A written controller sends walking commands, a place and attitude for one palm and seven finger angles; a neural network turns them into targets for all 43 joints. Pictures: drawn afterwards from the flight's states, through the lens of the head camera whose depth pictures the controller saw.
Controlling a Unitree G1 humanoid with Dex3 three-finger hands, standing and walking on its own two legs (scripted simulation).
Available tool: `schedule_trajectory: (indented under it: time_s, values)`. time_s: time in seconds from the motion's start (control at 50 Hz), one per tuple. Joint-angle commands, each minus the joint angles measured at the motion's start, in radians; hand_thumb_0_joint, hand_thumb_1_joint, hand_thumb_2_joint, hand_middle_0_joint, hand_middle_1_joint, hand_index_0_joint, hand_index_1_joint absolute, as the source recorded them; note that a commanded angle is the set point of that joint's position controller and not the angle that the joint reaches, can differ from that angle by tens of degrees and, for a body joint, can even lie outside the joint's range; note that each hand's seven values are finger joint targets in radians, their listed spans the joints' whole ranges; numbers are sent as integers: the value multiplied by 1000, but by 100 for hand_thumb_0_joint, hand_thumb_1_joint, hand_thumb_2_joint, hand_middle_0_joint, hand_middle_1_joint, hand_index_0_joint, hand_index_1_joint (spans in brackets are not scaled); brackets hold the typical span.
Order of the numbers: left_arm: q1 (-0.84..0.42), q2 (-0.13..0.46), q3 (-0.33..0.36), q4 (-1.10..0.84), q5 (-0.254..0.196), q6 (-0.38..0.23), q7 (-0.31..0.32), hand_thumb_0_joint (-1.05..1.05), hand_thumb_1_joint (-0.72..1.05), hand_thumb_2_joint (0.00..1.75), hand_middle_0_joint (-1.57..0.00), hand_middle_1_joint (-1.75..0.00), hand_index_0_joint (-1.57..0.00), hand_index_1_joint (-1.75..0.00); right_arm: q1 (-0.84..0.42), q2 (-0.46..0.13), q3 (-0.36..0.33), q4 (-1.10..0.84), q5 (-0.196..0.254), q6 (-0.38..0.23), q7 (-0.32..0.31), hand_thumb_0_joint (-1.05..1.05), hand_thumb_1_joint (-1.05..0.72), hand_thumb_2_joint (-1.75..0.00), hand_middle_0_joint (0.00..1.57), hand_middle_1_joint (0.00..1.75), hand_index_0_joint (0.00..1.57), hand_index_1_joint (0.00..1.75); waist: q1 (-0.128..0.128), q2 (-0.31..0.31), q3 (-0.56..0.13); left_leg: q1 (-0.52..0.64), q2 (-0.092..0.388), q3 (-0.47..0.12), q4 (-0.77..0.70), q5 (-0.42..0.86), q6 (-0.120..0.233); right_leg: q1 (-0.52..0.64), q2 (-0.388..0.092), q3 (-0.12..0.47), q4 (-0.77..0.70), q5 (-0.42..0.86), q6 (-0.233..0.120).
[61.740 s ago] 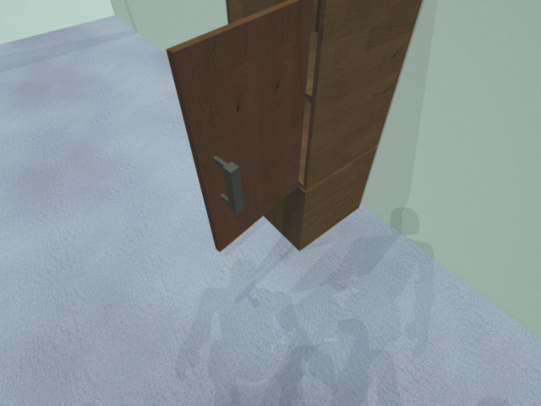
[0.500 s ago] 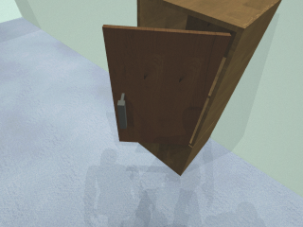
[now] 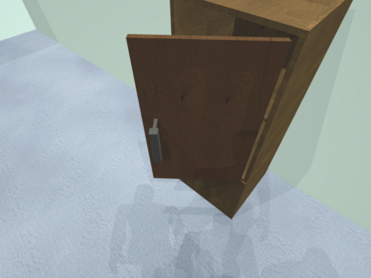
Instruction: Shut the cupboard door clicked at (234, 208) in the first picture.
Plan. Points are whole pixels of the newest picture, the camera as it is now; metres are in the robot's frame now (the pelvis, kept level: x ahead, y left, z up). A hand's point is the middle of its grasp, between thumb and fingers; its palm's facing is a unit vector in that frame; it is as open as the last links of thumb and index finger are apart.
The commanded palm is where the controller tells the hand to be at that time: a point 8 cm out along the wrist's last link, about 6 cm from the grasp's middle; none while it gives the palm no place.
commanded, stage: look again from close up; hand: left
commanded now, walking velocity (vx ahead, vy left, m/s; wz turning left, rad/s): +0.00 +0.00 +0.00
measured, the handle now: (156, 141) +0.52 +0.12 -0.07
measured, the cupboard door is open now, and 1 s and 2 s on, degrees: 39 39 39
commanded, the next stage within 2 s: shuffle to correct the standing spot in 0.10 s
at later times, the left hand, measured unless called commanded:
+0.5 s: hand out of the picture +0.02 +0.16 -0.18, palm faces -0.03 -0.98 -0.21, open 7.4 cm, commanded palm none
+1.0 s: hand out of the picture +0.08 +0.14 -0.18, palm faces +0.01 -0.98 -0.19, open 7.4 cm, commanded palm none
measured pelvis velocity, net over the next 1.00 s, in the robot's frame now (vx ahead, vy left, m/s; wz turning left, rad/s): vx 0.07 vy -0.04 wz -0.06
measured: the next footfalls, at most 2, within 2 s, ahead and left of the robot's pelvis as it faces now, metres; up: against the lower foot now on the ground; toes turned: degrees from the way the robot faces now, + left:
left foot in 0.80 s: +0.14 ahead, +0.04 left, +0.00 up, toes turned +0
right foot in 1.18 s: +0.08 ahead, -0.23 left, +0.00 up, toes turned -3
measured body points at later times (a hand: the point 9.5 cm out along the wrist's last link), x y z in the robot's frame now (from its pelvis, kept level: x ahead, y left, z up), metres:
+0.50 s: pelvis +0.02 -0.02 -0.01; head +0.05 -0.02 +0.44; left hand +0.02 +0.22 -0.16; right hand +0.05 -0.26 -0.16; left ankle +0.02 +0.09 -0.73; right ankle -0.05 -0.12 -0.73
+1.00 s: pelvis +0.07 -0.04 +0.00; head +0.11 -0.02 +0.45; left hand +0.08 +0.19 -0.16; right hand +0.16 -0.26 -0.14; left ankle +0.10 +0.04 -0.74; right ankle +0.01 -0.18 -0.68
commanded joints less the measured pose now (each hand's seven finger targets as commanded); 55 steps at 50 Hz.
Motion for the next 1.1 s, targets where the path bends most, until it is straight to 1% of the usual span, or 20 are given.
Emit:
schedule_trajectory:
  time_s: [0.0, 0.18, 0.24, 0.32, 0.42, 0.48, 0.52, 0.54, 0.58, 0.64, 0.72, 0.74, 0.76, 0.78, 0.8, 0.88, 0.94, 1.04, 1.06, 1.08]
  values:
    - [59, 130, 24, -31, -1, -7, 5, 0, 90, 90, -20, -30, -20, -30, 26, -121, -18, -32, 3, -24, -6, 0, -90, -90, 20, 30, 20, 30, 2, -4, -10, 97, 126, -132, -78, 237, 8, -75, -75, 69, -87, 244, -44]
    - [18, 169, 31, -38, 2, 0, -1, 0, 90, 90, -20, -30, -20, -30, -38, -159, -25, -35, 4, -22, -10, 0, -90, -90, 20, 30, 20, 30, 5, 15, -19, 118, 135, -130, -82, 264, 6, -57, -82, 69, -106, 281, -39]
    - [55, 111, 19, -15, 5, 14, -5, 0, 90, 90, -20, -30, -20, -30, -23, -111, -15, -18, 0, -11, -8, 0, -90, -90, 20, 30, 20, 30, 4, -2, -11, 118, 148, -133, -93, 128, 8, -73, -62, 44, -102, 152, -34]
    - [51, 118, 31, -36, 15, 31, -22, 0, 90, 90, -20, -30, -20, -30, -10, -170, -40, -31, -9, 2, -12, 0, -90, -90, 20, 30, 20, 30, -5, 65, 36, 98, 232, -236, -173, -68, 50, -168, -17, -20, -9, -7, -36]
    - [77, 109, 44, -54, 19, 36, -36, 0, 90, 90, -20, -30, -20, -30, 8, -196, -62, -53, -12, 6, -23, 0, -90, -90, 20, 30, 20, 30, 0, 100, 19, 86, 306, -291, -145, -14, 103, -206, 0, -44, 60, -36, -39]
    - [138, 123, 57, -44, 18, 29, -38, 0, 90, 90, -20, -30, -20, -30, -24, -151, -57, -69, -9, 2, -22, 0, -90, -90, 20, 30, 20, 30, 34, -22, -8, -83, 203, -121, 37, 23, 40, -19, -58, 46, -93, 66, -68]
    - [225, 175, 72, -21, 20, 21, -25, 0, 90, 90, -20, -30, -20, -30, -107, -70, -39, -113, -5, -4, -18, 0, -90, -90, 20, 30, 20, 30, 76, -295, 25, -337, 33, 42, 341, -289, -27, 135, -240, 293, -206, 451, -156]
    - [270, 160, 68, -6, 20, 15, -18, 0, 90, 90, -20, -30, -20, -30, -141, -63, -40, -123, -8, -2, -20, 0, -90, -90, 20, 30, 20, 30, 92, -264, 26, -381, 46, -3, 457, -364, -25, 166, -282, 295, -176, 698, -207]
    - [257, 129, 66, -8, 24, 8, -8, 0, 90, 90, -20, -30, -20, -30, -137, -63, -43, -116, -6, -9, -16, 0, -90, -90, 20, 30, 20, 30, 70, -136, 26, -434, 65, -17, 553, -324, -26, 229, -249, 222, -114, 918, -255]
    - [252, 118, 61, -12, 25, -2, 6, 0, 90, 90, -20, -30, -20, -30, -165, -23, -32, -121, -2, -9, -3, 0, -90, -90, 20, 30, 20, 30, 65, -48, 19, -398, 55, 7, 432, -268, -35, 231, -205, 166, -91, 978, -220]
    - [172, 114, 42, -11, 8, -9, 8, 0, 90, 90, -20, -30, -20, -30, -54, 1, -12, -73, 13, -10, -14, 0, -90, -90, 20, 30, 20, 30, -13, -76, -46, -44, 8, 7, 97, -1, -38, 90, -127, 78, -22, 1041, -138]
    - [153, 123, 44, -17, 4, -10, 10, 0, 90, 90, -20, -30, -20, -30, 13, -18, -20, -45, 14, -14, -19, 0, -90, -90, 20, 30, 20, 30, -42, -97, -75, 87, 5, 9, -3, 166, -28, 50, -101, 61, 41, 1027, -98]
    - [147, 152, 53, -25, -5, -11, 9, 0, 90, 90, -20, -30, -20, -30, 65, -97, -38, -38, 14, -19, -27, 0, -90, -90, 20, 30, 20, 30, -62, -50, -126, 251, 84, -63, -1, 485, 14, -34, -72, 47, 122, 888, -55]
    - [165, 117, 52, -32, -19, -9, 13, 0, 90, 90, -20, -30, -20, -30, 116, -161, -52, -41, 12, -23, -36, 0, -90, -90, 20, 30, 20, 30, -70, 94, -189, 395, 286, -269, 45, 903, 136, -182, -23, 13, 265, 534, -6]
    - [176, 79, 44, -45, -20, -5, 19, 0, 90, 90, -20, -30, -20, -30, 137, -160, -52, -37, 24, -17, -38, 0, -90, -90, 20, 30, 20, 30, -50, 216, -192, 365, 427, -362, -36, 1203, 252, -221, 20, -8, 432, -204, 20]
    - [120, 49, 51, -40, 5, 48, 20, 0, 90, 90, -20, -30, -20, -30, -44, -84, -28, -82, 9, -3, -43, 0, -90, -90, 20, 30, 20, 30, 17, 107, 15, 32, 347, -247, -140, 860, 208, -191, -40, 27, 483, -179, 16]
    - [143, 28, 56, -47, 8, 68, 8, 0, 90, 90, -20, -30, -20, -30, -72, -102, -44, -107, 1, 4, -33, 0, -90, -90, 20, 30, 20, 30, 40, 59, -29, 1, 306, -190, -160, 665, 177, -175, -26, -17, 487, -91, 24]
    - [64, 34, 66, -107, 15, 70, -4, 0, 90, 90, -20, -30, -20, -30, -77, -118, -69, -139, -11, 18, -13, 0, -90, -90, 20, 30, 20, 30, 20, 151, -48, -31, 272, -189, -204, 272, 152, -183, -28, -59, 395, -62, 24]
    - [110, 107, 55, -88, 6, 40, 12, 0, 90, 90, -20, -30, -20, -30, -136, -229, -99, -159, 2, 2, -8, 0, -90, -90, 20, 30, 20, 30, 48, 30, -188, 128, 307, -187, 18, 487, 88, -200, -82, 15, 186, -69, 7]
    - [46, 115, 56, -159, 13, 37, 11, 0, 90, 90, -20, -30, -20, -30, -95, -156, -83, -201, 0, 18, 13, 0, -90, -90, 20, 30, 20, 30, 17, 28, -175, 25, 218, -133, 24, 169, 45, -152, -28, -24, 71, -18, -2]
